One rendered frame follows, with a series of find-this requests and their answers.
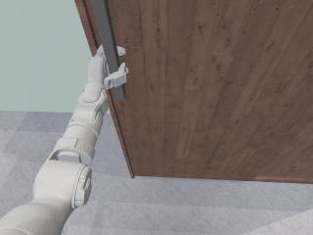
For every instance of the wardrobe door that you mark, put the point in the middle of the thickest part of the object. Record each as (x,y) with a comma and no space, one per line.
(216,89)
(295,160)

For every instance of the handle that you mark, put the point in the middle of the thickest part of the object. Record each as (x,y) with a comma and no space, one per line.
(103,19)

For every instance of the robot left forearm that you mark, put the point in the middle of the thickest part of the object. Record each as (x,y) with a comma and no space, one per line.
(83,129)

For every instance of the left robot upper arm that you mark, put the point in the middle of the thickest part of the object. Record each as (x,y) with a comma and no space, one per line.
(60,188)

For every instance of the left robot hand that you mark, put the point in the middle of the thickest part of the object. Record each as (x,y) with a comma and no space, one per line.
(98,70)

